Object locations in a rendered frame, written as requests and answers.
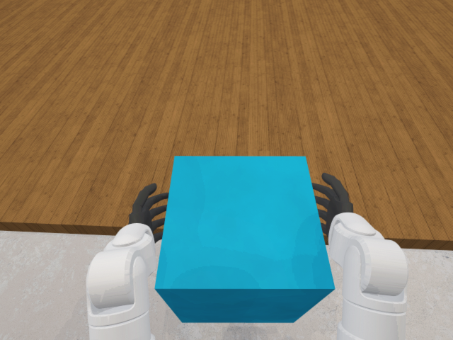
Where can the carton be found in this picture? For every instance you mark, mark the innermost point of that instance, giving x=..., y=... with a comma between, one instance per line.
x=242, y=241

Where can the robot left hand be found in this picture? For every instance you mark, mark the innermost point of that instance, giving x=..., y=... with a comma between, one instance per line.
x=141, y=213

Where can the robot right hand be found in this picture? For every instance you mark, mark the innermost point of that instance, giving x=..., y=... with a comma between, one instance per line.
x=338, y=203

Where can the robot left forearm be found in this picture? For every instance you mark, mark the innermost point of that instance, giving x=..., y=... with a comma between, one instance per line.
x=117, y=286

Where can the robot right forearm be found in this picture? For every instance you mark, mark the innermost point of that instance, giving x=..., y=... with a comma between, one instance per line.
x=375, y=280

